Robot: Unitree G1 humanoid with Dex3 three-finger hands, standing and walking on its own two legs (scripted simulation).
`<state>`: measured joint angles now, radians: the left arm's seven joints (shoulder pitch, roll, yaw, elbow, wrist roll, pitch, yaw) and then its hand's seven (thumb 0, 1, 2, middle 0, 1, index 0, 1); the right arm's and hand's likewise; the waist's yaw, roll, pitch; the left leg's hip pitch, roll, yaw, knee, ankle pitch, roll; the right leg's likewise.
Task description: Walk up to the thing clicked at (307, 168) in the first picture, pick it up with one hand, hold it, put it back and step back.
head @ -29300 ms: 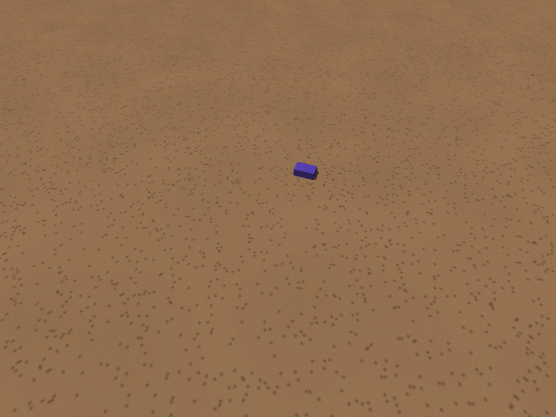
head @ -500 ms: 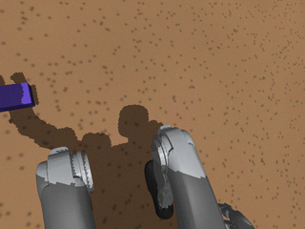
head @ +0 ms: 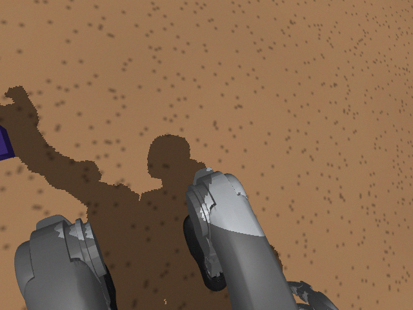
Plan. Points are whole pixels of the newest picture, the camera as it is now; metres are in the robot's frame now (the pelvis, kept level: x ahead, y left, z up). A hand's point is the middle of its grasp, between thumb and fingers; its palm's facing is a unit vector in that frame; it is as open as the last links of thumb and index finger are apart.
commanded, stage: approach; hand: left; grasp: from above
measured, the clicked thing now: out of the picture +0.49 +0.33 -0.30
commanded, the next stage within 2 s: close in in 0.22 s
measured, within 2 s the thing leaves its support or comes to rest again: neither
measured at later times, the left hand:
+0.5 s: hand out of the picture +0.47 +0.32 -0.17, palm faces -0.44 -0.09 -0.89, open 14.1 cm
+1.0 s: hand out of the picture +0.48 +0.31 -0.24, palm faces -0.43 -0.10 -0.90, open 14.3 cm
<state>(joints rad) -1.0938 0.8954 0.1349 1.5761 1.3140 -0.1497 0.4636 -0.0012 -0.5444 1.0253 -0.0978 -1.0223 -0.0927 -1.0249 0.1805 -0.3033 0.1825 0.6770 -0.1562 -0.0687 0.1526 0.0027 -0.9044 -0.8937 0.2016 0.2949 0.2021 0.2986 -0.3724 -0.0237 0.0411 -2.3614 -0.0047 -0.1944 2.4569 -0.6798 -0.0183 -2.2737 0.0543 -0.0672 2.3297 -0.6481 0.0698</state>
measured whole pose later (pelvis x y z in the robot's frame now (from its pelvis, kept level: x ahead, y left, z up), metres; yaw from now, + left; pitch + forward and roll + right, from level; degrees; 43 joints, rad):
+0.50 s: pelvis +0.00 +0.00 +0.01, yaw +0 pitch +32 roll -12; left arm -1.04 0.89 0.07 1.48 1.31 -0.28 0.36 0.00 -0.55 1.04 -0.10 -1.01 -0.09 -1.02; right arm 0.13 -0.32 0.15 0.65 -0.16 -0.03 0.15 0.00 -0.90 -0.89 0.20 0.29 0.20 0.30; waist -0.31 -0.05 0.02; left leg -2.33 -0.02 -0.21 2.45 -0.69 -0.02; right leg -2.22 0.04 -0.09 2.31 -0.67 0.05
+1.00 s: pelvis +0.00 +0.00 -0.01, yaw -2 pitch +30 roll -13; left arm -1.09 1.02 0.13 1.67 1.33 -0.24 0.54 0.00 -0.56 1.03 -0.08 -0.98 -0.07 -0.99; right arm 0.17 -0.31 0.27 0.68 -0.22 -0.14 0.17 0.00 -0.89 -0.90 0.20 0.30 0.20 0.30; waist -0.40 -0.11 0.13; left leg -2.36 -0.01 -0.24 2.52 -0.70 -0.02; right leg -2.26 0.06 -0.10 2.36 -0.65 0.07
